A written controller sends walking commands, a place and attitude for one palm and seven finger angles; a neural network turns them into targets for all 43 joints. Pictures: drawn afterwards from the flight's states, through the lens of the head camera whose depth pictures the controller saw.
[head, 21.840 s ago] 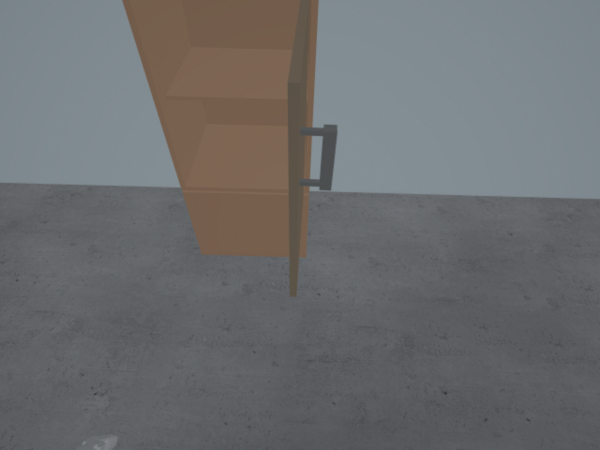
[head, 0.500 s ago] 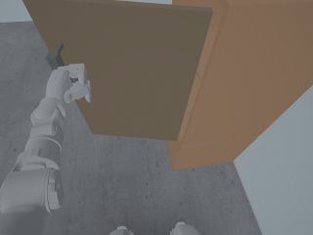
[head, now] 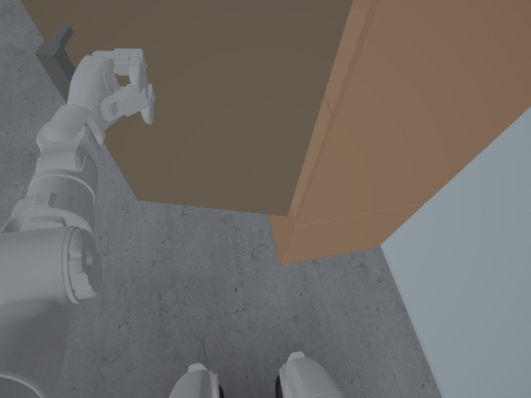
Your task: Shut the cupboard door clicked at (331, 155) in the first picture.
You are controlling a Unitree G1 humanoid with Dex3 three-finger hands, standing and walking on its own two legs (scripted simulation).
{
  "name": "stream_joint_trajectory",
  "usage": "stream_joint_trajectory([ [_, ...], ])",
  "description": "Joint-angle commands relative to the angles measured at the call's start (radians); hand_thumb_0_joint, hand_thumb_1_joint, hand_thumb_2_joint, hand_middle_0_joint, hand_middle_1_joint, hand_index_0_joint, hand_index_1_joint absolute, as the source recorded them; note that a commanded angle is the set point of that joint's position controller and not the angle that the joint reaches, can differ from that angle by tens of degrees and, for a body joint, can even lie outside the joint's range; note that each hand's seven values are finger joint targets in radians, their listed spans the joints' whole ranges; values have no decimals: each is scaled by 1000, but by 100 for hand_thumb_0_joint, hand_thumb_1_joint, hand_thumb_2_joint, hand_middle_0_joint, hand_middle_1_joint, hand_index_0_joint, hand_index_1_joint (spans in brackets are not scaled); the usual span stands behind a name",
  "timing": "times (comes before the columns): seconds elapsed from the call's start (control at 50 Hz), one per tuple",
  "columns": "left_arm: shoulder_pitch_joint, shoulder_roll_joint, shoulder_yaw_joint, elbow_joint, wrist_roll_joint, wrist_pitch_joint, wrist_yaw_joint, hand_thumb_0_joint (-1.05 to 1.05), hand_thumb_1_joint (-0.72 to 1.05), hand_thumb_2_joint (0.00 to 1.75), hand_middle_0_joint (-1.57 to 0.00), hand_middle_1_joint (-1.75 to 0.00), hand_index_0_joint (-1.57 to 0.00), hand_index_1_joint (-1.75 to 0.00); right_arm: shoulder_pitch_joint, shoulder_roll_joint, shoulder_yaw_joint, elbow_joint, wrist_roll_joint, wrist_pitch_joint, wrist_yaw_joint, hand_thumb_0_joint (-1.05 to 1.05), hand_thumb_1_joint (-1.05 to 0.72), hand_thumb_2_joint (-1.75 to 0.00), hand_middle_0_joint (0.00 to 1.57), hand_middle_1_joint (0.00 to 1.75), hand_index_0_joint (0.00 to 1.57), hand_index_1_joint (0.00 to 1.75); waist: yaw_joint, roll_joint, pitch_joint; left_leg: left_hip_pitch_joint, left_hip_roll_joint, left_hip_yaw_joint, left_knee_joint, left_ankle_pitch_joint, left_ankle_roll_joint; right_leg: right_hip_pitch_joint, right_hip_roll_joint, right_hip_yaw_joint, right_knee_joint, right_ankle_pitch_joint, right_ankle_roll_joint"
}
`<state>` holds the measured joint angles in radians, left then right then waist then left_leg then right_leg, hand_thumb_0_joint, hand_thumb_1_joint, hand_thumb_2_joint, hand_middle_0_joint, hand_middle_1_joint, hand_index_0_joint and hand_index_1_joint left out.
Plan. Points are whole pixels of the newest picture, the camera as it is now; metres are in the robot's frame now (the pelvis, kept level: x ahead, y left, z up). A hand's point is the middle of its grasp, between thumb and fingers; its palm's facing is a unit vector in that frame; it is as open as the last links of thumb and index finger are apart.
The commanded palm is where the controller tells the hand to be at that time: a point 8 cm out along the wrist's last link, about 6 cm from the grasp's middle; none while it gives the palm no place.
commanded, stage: push the door shut along its arc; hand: left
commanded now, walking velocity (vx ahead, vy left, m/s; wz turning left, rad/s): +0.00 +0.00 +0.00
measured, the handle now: (78, 80) +0.57 +0.21 +0.11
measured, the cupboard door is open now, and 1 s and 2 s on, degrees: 73 56 56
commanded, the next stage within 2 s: pull the fist back off the door in 0.50 s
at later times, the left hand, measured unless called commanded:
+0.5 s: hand (164, 72) +0.57 +0.09 +0.12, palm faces -0.38 -0.92 -0.01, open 3.2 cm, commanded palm +0.59 +0.11 +0.11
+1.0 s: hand (183, 73) +0.58 +0.06 +0.11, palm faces +0.07 -1.00 +0.01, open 3.1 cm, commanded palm +0.53 +0.11 +0.11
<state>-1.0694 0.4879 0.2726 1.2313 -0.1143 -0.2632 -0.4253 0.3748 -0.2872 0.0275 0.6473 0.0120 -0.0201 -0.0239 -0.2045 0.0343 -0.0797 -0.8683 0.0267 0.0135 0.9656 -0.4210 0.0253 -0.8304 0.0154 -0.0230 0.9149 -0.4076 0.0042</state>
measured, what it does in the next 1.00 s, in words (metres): stands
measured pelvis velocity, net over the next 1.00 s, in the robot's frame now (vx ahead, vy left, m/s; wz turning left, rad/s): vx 0.02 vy -0.01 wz -0.01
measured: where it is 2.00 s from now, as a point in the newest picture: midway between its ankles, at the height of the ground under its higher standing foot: outside the picture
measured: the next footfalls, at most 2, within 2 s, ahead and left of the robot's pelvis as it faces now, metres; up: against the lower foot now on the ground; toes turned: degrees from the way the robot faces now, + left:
none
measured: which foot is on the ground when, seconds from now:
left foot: down 0.00-1.00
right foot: down 0.00-1.00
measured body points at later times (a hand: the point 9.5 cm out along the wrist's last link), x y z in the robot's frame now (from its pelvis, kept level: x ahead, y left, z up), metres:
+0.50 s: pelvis +0.00 +0.00 -0.02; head +0.16 +0.02 +0.40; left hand +0.58 +0.14 +0.12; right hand -0.05 -0.27 -0.12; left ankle +0.02 +0.10 -0.68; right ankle +0.01 -0.13 -0.68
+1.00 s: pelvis +0.02 -0.01 +0.00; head +0.15 -0.01 +0.43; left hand +0.57 +0.11 +0.11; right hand -0.03 -0.24 -0.12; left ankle +0.02 +0.10 -0.68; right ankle +0.01 -0.13 -0.68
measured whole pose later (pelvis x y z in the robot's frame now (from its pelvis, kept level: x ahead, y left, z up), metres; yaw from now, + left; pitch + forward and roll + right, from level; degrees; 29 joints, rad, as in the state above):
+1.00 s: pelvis +0.02 -0.01 +0.00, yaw -1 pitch +22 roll -2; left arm -1.12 0.31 0.35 1.23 0.02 -0.29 0.13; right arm 0.49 -0.22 0.02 0.65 -0.07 0.01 0.08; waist -0.22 0.07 -0.12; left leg -0.90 0.04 0.01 0.95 -0.44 0.01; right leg -0.87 0.03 -0.02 0.90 -0.42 0.00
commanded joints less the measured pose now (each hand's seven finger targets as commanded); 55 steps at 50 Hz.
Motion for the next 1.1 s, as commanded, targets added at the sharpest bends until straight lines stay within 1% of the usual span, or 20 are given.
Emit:
stream_joint_trajectory([
  [0.0,-506,250,59,-188,-9,-55,-8,0,90,90,-130,-150,-130,-150,175,-183,-68,-56,-3,-10,-10,0,-90,-90,20,30,20,30,-24,56,-497,393,-15,-70,-63,353,13,93,33,1,-94,299,-27],
  [0.08,-583,265,48,-154,1,-40,-19,0,90,90,-130,-150,-130,-150,199,-189,-65,-48,-3,-8,-15,0,-90,-90,20,30,20,30,-52,54,-468,359,-12,-73,-48,342,16,54,36,-1,-87,289,-25],
  [0.2,-694,183,-29,-130,4,-22,-33,0,90,90,-130,-150,-130,-150,215,-189,-67,-14,-12,-17,-19,0,-90,-90,20,30,20,30,-96,106,-467,394,-7,-88,-21,328,17,-57,40,-12,-83,234,-29],
  [0.22,-712,205,-14,-110,6,-15,-33,0,90,90,-130,-150,-130,-150,224,-193,-66,-8,-14,-21,-20,0,-90,-90,20,30,20,30,-102,90,-463,373,-6,-87,-15,309,19,-59,41,-11,-83,222,-27],
  [0.34,-800,217,-20,-101,17,-5,-42,0,90,90,-130,-150,-130,-150,253,-195,-61,12,-23,-36,-27,0,-90,-90,20,30,20,30,-118,146,-531,398,-5,-100,18,363,19,-97,46,-26,-48,237,-37],
  [0.44,-870,168,-55,-90,30,13,-37,0,90,90,-130,-150,-130,-150,261,-193,-63,32,-31,-42,-25,0,-90,-90,20,30,20,30,-146,169,-534,409,-2,-109,45,381,21,-163,51,-36,-30,230,-37],
  [0.48,-886,206,-39,-85,44,22,-34,0,90,90,-130,-150,-130,-150,261,-197,-63,35,-33,-40,-22,0,-90,-90,20,30,20,30,-143,175,-554,396,0,-106,57,383,19,-161,50,-32,-25,234,-38],
  [0.52,-909,183,-56,-94,51,27,-33,0,90,90,-130,-150,-130,-150,261,-193,-64,36,-36,-41,-18,0,-90,-90,20,30,20,30,-144,199,-568,398,-3,-107,66,383,18,-170,51,-35,-15,235,-39],
  [0.58,-918,217,-37,-57,58,41,-31,0,90,90,-130,-150,-130,-150,271,-196,-60,41,-36,-39,-21,0,-90,-90,20,30,20,30,-157,166,-552,366,-2,-104,76,379,22,-169,54,-40,-11,240,-37],
  [0.6,-891,280,194,-62,-10,67,166,0,90,90,-130,-150,-130,-150,318,-167,-40,2,-45,-44,-6,0,-90,-90,20,30,20,30,-94,199,-577,276,11,-108,57,351,12,-95,38,-20,-25,234,-30],
  [0.62,-837,218,137,-48,20,82,263,0,90,90,-130,-150,-130,-150,318,-163,-38,-10,-53,-45,17,0,-90,-90,20,30,20,30,-95,196,-592,276,12,-115,39,357,3,-76,36,-25,-15,239,-24],
  [0.66,-794,136,146,-130,45,59,428,0,90,90,-130,-150,-130,-150,336,-154,-56,-27,-79,-40,54,0,-90,-90,20,30,20,30,-82,168,-636,327,13,-118,33,426,-4,-62,35,-37,-11,281,-14],
  [0.72,-758,45,62,-267,184,-41,625,0,90,90,-130,-150,-130,-150,355,-137,-75,-25,-118,-29,109,0,-90,-90,20,30,20,30,-73,184,-676,378,11,-106,47,507,-15,-55,40,-41,-1,339,-13],
  [0.76,-717,15,20,-283,214,-79,626,0,90,90,-130,-150,-130,-150,363,-145,-91,-19,-114,-13,122,0,-90,-90,20,30,20,30,-75,154,-690,420,11,-106,26,536,-18,-6,44,-38,-20,377,-16],
  [0.8,-716,-12,-11,-264,195,-74,585,0,90,90,-130,-150,-130,-150,351,-148,-97,-14,-98,6,119,0,-90,-90,20,30,20,30,-82,137,-671,426,3,-92,-2,485,-13,40,46,-31,-53,382,-18],
  [0.84,-720,37,40,-252,158,-65,560,0,90,90,-130,-150,-130,-150,351,-152,-93,-9,-89,21,104,0,-90,-90,20,30,20,30,-72,122,-641,410,-6,-77,-30,454,-8,98,47,-24,-78,397,-18],
  [0.88,-659,88,108,-246,130,-77,558,0,90,90,-130,-150,-130,-150,330,-143,-87,-20,-81,23,95,0,-90,-90,20,30,20,30,-35,100,-621,380,-15,-58,-57,433,-5,169,46,-15,-96,420,-18],
  [0.92,-603,76,104,-271,128,-116,561,0,90,90,-130,-150,-130,-150,313,-131,-83,-31,-80,19,93,0,-90,-90,20,30,20,30,-23,71,-586,354,-20,-42,-71,427,-1,211,43,-9,-104,451,-15],
  [0.98,-460,14,70,-252,141,-166,564,0,90,90,-130,-150,-130,-150,300,-121,-87,-36,-79,17,99,0,-90,-90,20,30,20,30,-2,51,-525,361,-21,-32,-84,454,-3,216,43,-11,-106,477,-18],
  [1.08,-288,-75,26,-260,99,-153,525,0,90,90,-130,-150,-130,-150,264,-123,-103,-61,-57,37,97,0,-90,-90,20,30,20,30,29,-20,-475,352,-32,1,-128,435,1,306,40,-3,-139,532,-16],
])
